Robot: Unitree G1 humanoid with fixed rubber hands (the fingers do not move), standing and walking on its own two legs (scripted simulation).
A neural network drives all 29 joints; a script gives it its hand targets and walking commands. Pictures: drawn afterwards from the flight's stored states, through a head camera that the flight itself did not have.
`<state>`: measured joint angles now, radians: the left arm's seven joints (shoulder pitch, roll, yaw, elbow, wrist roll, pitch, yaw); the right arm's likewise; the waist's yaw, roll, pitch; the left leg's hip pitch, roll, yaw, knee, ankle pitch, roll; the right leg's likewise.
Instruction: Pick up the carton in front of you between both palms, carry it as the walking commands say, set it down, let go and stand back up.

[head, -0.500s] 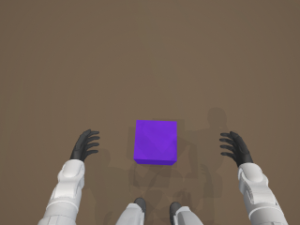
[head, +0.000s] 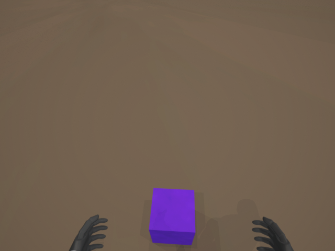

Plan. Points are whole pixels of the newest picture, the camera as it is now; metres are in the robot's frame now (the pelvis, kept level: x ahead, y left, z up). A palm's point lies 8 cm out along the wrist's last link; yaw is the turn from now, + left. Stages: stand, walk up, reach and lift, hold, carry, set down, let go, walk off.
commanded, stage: let go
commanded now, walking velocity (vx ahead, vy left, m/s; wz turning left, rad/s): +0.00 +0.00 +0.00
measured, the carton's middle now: (172, 217) +0.42 +0.02 -0.65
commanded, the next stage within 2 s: stand in 0.24 s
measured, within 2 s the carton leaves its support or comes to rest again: neither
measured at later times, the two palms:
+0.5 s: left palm out of the picture +0.13 +0.27 -0.09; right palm out of the picture +0.14 -0.25 -0.11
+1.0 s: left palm out of the picture +0.07 +0.26 -0.13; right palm out of the picture +0.13 -0.25 -0.13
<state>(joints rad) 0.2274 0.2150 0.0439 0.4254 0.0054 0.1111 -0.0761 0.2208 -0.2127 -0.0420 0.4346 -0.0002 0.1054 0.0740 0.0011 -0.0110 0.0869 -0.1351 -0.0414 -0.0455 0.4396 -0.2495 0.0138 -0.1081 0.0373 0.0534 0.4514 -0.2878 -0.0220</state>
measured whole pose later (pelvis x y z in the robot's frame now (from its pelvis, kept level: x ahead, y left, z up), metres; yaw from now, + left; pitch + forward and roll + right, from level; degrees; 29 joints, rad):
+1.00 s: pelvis +0.05 +0.00 -0.01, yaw +5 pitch +3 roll +0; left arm 0.37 0.25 0.00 0.79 0.01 0.00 0.04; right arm 0.33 -0.25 0.01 0.84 -0.02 -0.02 -0.04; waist 0.02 0.00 -0.07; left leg -0.28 -0.06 -0.11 0.62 -0.39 0.01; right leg -0.19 0.01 -0.06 0.57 -0.43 -0.02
